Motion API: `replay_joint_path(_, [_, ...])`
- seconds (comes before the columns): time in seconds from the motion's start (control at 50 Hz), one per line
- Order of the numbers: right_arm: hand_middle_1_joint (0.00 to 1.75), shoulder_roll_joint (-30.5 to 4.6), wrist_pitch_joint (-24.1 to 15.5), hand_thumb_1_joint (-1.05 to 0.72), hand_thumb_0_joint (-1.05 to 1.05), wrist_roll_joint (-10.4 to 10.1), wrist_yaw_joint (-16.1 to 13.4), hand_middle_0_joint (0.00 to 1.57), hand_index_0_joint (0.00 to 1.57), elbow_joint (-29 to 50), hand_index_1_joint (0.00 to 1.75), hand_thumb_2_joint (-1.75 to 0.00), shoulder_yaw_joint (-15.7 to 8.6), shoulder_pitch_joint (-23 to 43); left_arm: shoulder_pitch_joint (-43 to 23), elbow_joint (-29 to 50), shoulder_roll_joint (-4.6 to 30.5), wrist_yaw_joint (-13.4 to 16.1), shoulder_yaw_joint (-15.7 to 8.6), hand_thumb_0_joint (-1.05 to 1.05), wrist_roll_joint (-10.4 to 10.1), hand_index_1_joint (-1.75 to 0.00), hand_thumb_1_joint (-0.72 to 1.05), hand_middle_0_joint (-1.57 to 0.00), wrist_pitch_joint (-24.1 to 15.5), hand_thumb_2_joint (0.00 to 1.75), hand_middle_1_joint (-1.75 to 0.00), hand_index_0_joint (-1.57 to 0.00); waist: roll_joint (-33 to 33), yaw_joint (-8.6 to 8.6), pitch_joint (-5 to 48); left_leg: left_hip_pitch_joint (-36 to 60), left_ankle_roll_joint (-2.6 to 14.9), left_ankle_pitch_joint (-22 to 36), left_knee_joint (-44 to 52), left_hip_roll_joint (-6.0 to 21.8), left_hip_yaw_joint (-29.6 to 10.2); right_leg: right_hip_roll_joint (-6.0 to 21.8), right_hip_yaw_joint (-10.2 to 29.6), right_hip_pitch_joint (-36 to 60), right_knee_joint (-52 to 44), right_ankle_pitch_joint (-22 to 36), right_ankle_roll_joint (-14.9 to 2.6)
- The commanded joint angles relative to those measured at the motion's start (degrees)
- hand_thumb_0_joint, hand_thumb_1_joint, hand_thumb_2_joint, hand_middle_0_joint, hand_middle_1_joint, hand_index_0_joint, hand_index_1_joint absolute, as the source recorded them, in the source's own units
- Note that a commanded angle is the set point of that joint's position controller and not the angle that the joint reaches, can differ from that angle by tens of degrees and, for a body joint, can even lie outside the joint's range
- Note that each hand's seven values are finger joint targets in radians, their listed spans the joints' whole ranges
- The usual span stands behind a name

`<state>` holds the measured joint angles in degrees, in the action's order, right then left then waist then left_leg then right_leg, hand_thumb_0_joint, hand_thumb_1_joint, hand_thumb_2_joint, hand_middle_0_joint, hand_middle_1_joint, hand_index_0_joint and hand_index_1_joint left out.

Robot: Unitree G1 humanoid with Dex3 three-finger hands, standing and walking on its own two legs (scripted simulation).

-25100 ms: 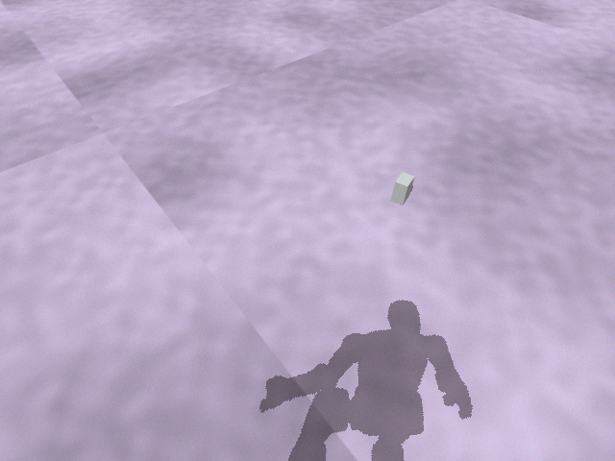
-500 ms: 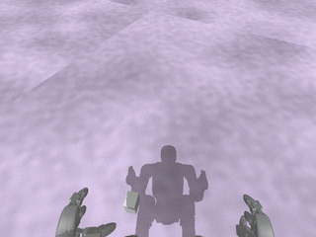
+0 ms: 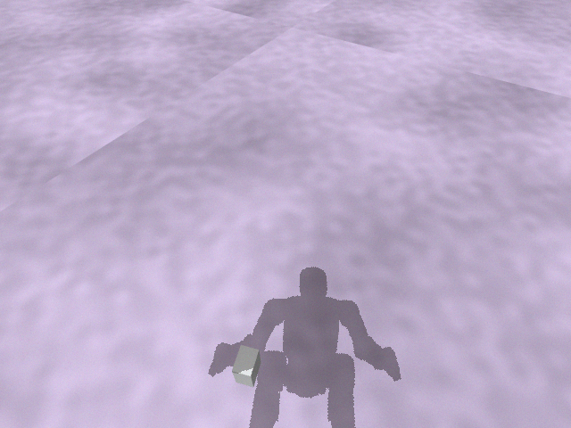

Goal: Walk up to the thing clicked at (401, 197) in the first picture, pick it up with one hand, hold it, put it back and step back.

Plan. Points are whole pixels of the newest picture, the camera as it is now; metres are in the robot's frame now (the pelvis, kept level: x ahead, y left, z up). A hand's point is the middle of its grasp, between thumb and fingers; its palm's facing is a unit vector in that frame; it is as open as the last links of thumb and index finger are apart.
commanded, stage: stand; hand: left
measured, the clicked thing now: (247, 366) +0.40 +0.16 -0.70
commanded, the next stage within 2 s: step back in 1.74 s
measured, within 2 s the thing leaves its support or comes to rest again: neither
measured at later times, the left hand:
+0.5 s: hand out of the picture +0.04 +0.24 -0.14, palm faces +0.00 -0.94 -0.35, open 7.4 cm
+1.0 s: hand out of the picture +0.07 +0.24 -0.14, palm faces -0.01 -0.94 -0.34, open 7.4 cm
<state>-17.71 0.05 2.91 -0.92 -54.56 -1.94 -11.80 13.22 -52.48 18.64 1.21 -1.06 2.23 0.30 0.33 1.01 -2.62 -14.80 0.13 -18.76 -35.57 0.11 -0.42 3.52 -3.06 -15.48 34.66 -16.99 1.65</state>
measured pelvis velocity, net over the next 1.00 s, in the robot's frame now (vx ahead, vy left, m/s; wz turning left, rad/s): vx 0.00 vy -0.01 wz -0.01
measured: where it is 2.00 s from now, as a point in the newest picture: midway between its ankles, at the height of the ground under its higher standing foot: outside the picture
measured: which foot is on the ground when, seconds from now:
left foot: down 0.00-1.00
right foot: down 0.00-1.00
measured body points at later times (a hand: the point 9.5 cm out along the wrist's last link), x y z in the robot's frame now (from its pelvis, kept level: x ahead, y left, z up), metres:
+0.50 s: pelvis -0.01 -0.01 +0.02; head -0.01 -0.02 +0.47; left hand +0.04 +0.29 -0.11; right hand +0.06 -0.29 -0.13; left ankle +0.01 +0.12 -0.73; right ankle +0.02 -0.14 -0.73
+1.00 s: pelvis +0.00 -0.01 +0.02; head +0.01 -0.02 +0.47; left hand +0.07 +0.28 -0.11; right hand +0.06 -0.30 -0.12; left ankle +0.01 +0.12 -0.73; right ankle +0.02 -0.14 -0.73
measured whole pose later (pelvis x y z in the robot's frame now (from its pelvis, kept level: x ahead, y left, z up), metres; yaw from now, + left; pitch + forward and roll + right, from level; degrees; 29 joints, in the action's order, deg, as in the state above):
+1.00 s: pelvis +0.00 -0.01 +0.02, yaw -1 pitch -4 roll +0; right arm -18.7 0.0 1.4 -0.6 -65.8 0.0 -7.5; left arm 5.9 -67.5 18.4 0.2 -0.5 1.1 -0.5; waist -0.8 0.5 -3.7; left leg -4.9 -0.9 -10.4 -18.7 0.9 0.0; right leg 2.4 -3.1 -6.4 19.1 -9.2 1.1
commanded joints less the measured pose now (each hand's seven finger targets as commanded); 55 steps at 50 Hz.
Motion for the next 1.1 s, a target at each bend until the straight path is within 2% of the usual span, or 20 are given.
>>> replay_joint_path(0.0, [0.3,-9.94,-1.78,-0.9,0.0,-0.76,-0.49,0.2,0.2,1.73,0.3,-0.9,-1.84,2.9,-3.44,0.07,9.62,0.8,-2.08,0.0,-0.45,-0.3,0.9,-0.2,-2.28,0.9,-0.3,-0.2,-1.3,-0.3,3.49,2.58,1.77,11.86,12.03,4.54,-5.86,3.38,5.18,5.22,-9.77,9.6,-3.37])
replay_joint_path(0.06, [0.3,-11.01,-1.56,-0.9,0.0,-0.92,-0.49,0.2,0.2,-0.22,0.3,-0.9,-1.65,4.06,-3.84,-2.93,9.96,0.6,-1.76,0.0,-0.56,-0.3,0.9,-0.2,-1.77,0.9,-0.3,-0.2,-3.18,-0.05,0.65,1.3,1.53,5.47,16.74,5.13,-6.96,2.78,4.52,6.0,-11.9,5.65,-2.67])
replay_joint_path(0.08, [0.3,-11.0,-1.42,-0.9,0.0,-0.95,-0.44,0.2,0.2,-0.72,0.3,-0.9,-1.51,4.33,-3.85,-3.99,9.93,0.57,-1.68,0.0,-0.55,-0.3,0.9,-0.2,-1.75,0.9,-0.3,-0.2,-2.66,0.09,0.79,1.36,1.63,5.07,17.4,5.41,-7.06,3.0,4.37,7.17,-12.28,6.02,-2.71])
replay_joint_path(0.24, [0.3,-10.77,-1.35,-0.9,0.0,-1.35,-0.38,0.2,0.2,-4.63,0.3,-0.9,-1.08,3.95,-5.7,-8.82,10.63,0.51,-1.32,0.0,-0.56,-0.3,0.9,-0.2,-2.12,0.9,-0.3,-0.2,-0.16,-0.49,1.23,5.34,1.09,9.58,18.73,5.4,-5.9,4.24,5.3,8.44,-16.39,7.53,-2.27])
replay_joint_path(0.34, [0.3,-10.59,-1.17,-0.9,0.0,-1.49,-0.26,0.2,0.2,-5.89,0.3,-0.9,-0.78,4.74,-5.92,-10.59,10.83,0.51,-1.25,0.0,-0.71,-0.3,0.9,-0.2,-2.19,0.9,-0.3,-0.2,0.26,-0.14,0.7,5.85,0.99,9.69,19.26,5.38,-5.51,4.29,5.3,8.86,-18.19,7.5,-1.94])
replay_joint_path(0.38, [0.3,-10.61,-1.01,-0.9,0.0,-1.51,-0.19,0.2,0.2,-6.18,0.3,-0.9,-0.71,4.83,-6.63,-11.08,11.3,0.53,-1.4,0.0,-0.69,-0.3,0.9,-0.2,-2.09,0.9,-0.3,-0.2,0.15,-0.25,-0.87,4.86,0.74,7.59,19.78,5.12,-5.43,4.1,5.48,8.22,-18.76,4.58,-1.8])
replay_joint_path(0.48, [0.3,-10.99,-0.73,-0.9,0.0,-1.49,-0.05,0.2,0.2,-6.79,0.3,-0.9,-0.73,4.81,-7.66,-11.46,11.67,0.28,-1.54,0.0,-0.69,-0.3,0.9,-0.2,-1.93,0.9,-0.3,-0.2,0.16,-0.26,-0.98,4.01,0.76,5.32,19.78,5.15,-5.31,4.33,6.19,7.5,-19.87,0.69,-1.9])
replay_joint_path(0.58, [0.3,-11.21,-1.04,-0.9,0.0,-1.55,-0.02,0.2,0.2,-7.05,0.3,-0.9,-0.58,5.24,-8.05,-11.8,12.01,0.12,-1.64,0.0,-0.81,-0.3,0.9,-0.2,-1.96,0.9,-0.3,-0.2,-0.41,-0.11,0.15,4.33,0.74,6.64,20.29,5.59,-5.37,4.33,6.14,8.4,-19.4,3.02,-2.14])
replay_joint_path(0.66, [0.3,-11.77,-1.33,-0.9,0.0,-1.62,-0.13,0.2,0.2,-7.38,0.3,-0.9,-0.39,5.32,-8.46,-11.97,11.57,0.04,-1.58,0.0,-1.03,-0.3,0.9,-0.2,-2.11,0.9,-0.3,-0.2,-1.31,-0.21,1.89,5.59,0.93,10.07,20.13,6.15,-5.36,4.52,5.92,10.15,-18.79,8.34,-2.19])
replay_joint_path(0.82, [0.3,-12.23,-1.41,-0.9,0.0,-1.73,-0.17,0.2,0.2,-7.92,0.3,-0.9,-0.13,5.86,-8.59,-12.38,11.52,-0.12,-1.42,0.0,-1.12,-0.3,0.9,-0.2,-1.93,0.9,-0.3,-0.2,-0.99,-0.13,1.99,6.97,0.74,11.72,20.76,6.56,-5.07,4.33,5.56,9.78,-18.98,9.42,-2.24])
replay_joint_path(0.92, [0.3,-12.64,-1.45,-0.9,0.0,-1.77,-0.29,0.2,0.2,-7.8,0.3,-0.9,-0.18,6.19,-9.22,-12.19,11.77,-0.06,-1.58,0.0,-1.15,-0.3,0.9,-0.2,-2.07,0.9,-0.3,-0.2,-0.16,-0.48,3.35,8.26,0.95,14.62,20.28,6.92,-4.7,4.74,5.79,10.86,-18.81,13.81,-2.21])
replay_joint_path(1.08, [0.3,-12.71,-1.53,-0.9,0.0,-1.84,-0.26,0.2,0.2,-8.18,0.3,-0.9,0.01,6.27,-9.79,-11.96,11.78,-0.25,-1.58,0.0,-1.39,-0.3,0.9,-0.2,-1.93,0.9,-0.3,-0.2,-1.09,-0.62,2.39,7.26,0.44,13.36,21.43,6.97,-4.39,4.6,5.94,11.09,-19.04,12.99,-2.11])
